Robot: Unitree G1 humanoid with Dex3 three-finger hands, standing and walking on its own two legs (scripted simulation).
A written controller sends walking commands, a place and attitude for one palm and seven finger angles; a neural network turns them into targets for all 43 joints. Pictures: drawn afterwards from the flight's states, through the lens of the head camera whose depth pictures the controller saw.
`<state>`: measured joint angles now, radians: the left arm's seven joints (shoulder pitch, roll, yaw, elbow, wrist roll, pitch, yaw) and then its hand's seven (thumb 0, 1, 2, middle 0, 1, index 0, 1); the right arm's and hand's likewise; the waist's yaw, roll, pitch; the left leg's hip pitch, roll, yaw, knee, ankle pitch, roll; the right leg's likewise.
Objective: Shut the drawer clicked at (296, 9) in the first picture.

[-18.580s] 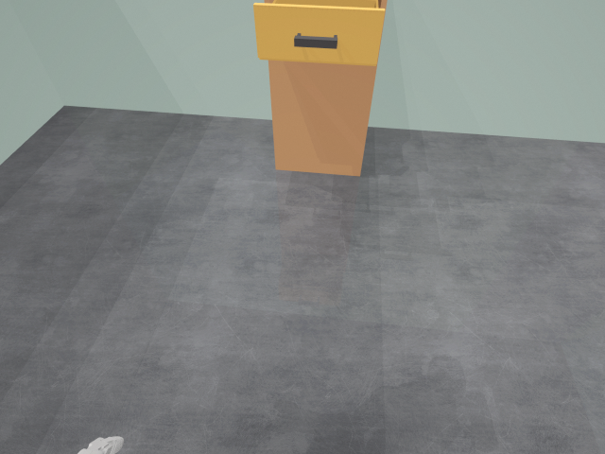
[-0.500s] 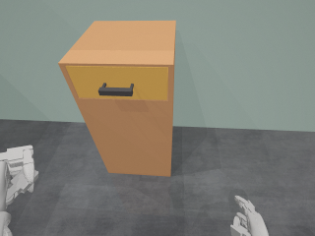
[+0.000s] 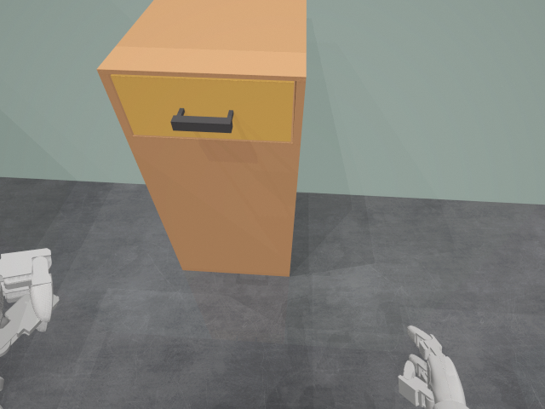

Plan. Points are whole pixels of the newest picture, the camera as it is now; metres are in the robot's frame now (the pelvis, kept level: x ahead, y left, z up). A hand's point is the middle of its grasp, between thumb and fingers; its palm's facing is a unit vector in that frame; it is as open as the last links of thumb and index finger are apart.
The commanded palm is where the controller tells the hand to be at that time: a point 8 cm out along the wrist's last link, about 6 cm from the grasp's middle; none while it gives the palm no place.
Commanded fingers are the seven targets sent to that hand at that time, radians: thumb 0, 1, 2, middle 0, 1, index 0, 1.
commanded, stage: step back with the hand held close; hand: left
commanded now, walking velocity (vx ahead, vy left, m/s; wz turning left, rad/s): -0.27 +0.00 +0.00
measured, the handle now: (204, 118) +0.69 +0.21 +0.03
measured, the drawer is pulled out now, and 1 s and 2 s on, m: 0.00 0.00 0.00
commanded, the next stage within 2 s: stop stepping back and stand still in 0.76 s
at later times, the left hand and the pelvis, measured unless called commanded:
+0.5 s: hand (21, 371) +0.13 +0.23 +0.17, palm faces +0.32 -0.80 -0.50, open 3.3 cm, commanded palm +0.06 +0.28 +0.18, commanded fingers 0.00 0.90 0.90 -1.40 -1.60 -1.40 -1.60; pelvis -0.06 +0.00 -0.01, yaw +1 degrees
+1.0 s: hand out of the picture +0.04 +0.21 +0.17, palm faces +0.21 -0.86 -0.46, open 3.3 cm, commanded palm -0.02 +0.27 +0.18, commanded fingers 0.00 0.90 0.90 -1.40 -1.60 -1.40 -1.60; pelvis -0.17 +0.00 +0.00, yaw -4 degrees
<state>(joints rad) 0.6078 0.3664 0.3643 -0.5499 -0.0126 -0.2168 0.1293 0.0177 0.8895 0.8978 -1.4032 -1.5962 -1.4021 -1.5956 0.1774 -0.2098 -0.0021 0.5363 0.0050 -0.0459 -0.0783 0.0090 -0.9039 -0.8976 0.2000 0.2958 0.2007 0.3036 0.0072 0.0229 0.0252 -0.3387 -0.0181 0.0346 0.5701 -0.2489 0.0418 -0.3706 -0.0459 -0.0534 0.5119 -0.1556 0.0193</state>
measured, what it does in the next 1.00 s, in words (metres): walks backwards: right foot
